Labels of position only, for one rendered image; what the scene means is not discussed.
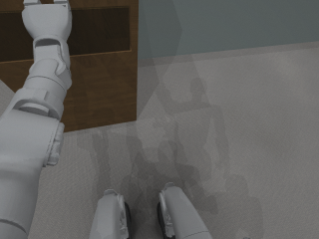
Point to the left robot forearm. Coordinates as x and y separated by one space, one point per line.
46 86

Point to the cabinet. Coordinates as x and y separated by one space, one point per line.
104 88

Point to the left robot upper arm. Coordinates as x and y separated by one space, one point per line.
28 142

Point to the robot right thigh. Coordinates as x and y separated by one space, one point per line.
186 222

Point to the drawer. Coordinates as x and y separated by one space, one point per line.
94 30

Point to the left robot hand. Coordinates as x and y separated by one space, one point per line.
48 19

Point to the robot left thigh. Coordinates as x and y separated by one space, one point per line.
106 223

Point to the robot thigh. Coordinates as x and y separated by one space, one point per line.
186 222
106 223

